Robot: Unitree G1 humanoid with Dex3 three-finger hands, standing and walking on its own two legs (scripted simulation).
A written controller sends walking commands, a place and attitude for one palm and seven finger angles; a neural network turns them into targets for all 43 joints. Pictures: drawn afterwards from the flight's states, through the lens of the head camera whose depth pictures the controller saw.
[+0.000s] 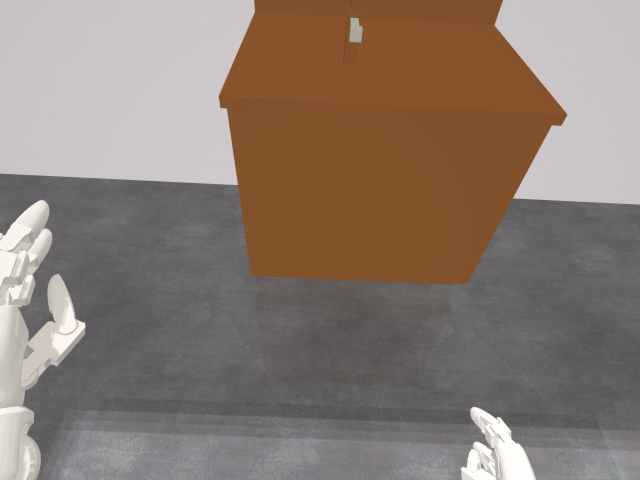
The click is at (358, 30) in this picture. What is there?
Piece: tap's lever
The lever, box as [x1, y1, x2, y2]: [349, 26, 362, 41]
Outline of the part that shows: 350,26 349,41 360,41 362,30 361,26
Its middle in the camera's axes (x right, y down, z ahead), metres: +0.08 -0.48 +0.92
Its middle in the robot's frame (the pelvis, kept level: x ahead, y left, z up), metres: +1.03 -0.02 +0.14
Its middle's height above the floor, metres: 0.92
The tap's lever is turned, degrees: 0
